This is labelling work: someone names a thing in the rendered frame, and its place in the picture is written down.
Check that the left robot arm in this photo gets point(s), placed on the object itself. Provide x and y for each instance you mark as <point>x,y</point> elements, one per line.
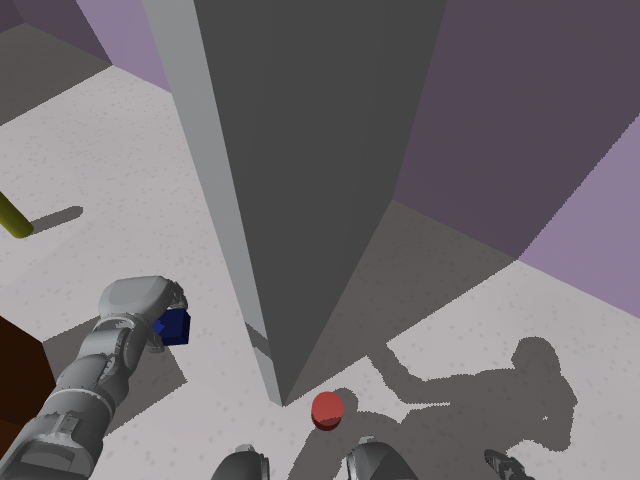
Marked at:
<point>64,441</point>

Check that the right robot hand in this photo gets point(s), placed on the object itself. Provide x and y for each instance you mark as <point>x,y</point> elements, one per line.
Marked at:
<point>507,468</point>

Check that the left robot hand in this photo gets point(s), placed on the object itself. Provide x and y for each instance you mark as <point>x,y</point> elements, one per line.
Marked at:
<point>145,298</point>

